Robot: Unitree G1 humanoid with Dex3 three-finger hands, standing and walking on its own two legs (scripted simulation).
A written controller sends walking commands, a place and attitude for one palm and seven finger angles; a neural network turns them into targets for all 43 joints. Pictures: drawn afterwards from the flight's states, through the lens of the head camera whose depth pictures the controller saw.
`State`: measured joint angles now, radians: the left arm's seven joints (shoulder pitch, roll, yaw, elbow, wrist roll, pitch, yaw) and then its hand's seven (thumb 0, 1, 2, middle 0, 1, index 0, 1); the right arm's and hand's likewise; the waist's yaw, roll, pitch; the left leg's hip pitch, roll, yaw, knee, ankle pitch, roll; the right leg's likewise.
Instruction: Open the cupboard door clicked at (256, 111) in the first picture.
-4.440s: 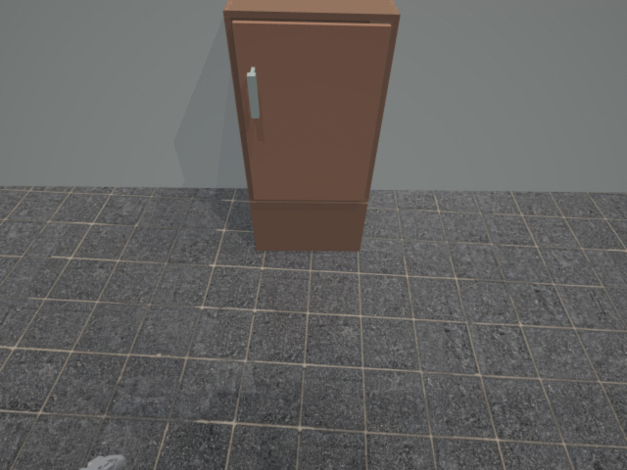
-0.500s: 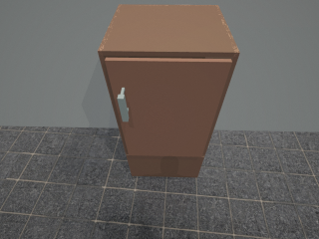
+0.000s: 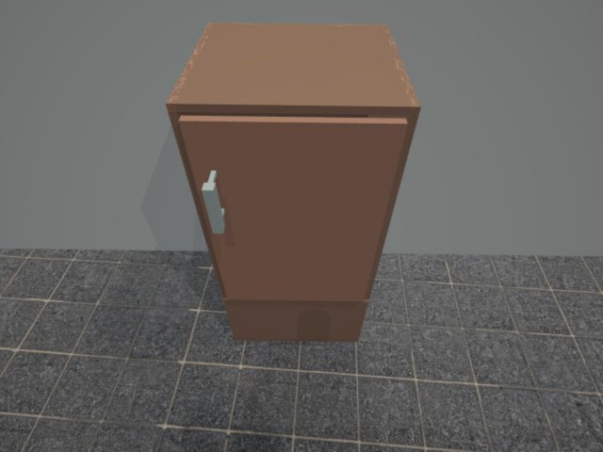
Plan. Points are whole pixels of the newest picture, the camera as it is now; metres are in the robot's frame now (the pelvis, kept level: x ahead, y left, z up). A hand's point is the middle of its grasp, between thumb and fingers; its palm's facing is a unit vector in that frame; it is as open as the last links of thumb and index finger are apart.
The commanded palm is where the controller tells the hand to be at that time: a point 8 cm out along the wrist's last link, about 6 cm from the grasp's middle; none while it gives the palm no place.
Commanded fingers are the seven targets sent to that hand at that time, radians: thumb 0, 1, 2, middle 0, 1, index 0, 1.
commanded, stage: come to a stop and stand still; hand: left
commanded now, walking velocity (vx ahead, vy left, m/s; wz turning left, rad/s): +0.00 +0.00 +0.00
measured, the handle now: (215, 202) +0.58 +0.20 -0.04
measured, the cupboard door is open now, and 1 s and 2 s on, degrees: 0 0 0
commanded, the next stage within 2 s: look again from close up in 0.04 s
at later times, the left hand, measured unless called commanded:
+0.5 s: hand out of the picture -0.01 +0.19 -0.19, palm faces +0.04 -0.99 -0.17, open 7.4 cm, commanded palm none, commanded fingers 0.00 0.90 0.90 -0.20 -0.30 -0.20 -0.30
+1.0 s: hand out of the picture -0.03 +0.20 -0.18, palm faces +0.02 -0.99 -0.16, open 7.4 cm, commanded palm none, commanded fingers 0.00 0.90 0.90 -0.20 -0.30 -0.20 -0.30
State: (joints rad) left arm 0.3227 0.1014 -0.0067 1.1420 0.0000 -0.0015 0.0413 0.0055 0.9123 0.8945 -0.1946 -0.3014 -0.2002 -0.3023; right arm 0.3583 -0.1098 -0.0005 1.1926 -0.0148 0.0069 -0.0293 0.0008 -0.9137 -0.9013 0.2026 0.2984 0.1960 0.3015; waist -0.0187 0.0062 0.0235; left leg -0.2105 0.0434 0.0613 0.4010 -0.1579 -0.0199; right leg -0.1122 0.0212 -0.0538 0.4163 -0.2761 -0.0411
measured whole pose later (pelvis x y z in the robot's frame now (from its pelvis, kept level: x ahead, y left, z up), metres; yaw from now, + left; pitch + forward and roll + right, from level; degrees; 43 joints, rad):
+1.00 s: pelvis +0.00 +0.03 -0.01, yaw -1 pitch +0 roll +0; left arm 0.40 0.16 0.01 1.04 0.03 0.01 0.01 0.01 0.91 0.89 -0.19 -0.30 -0.20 -0.30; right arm 0.33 -0.15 -0.01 1.06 -0.03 0.00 -0.02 0.00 -0.91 -0.90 0.21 0.30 0.20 0.30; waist 0.00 -0.02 -0.01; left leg -0.30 0.01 0.05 0.53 -0.23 0.03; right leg -0.20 -0.01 -0.04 0.52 -0.32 -0.01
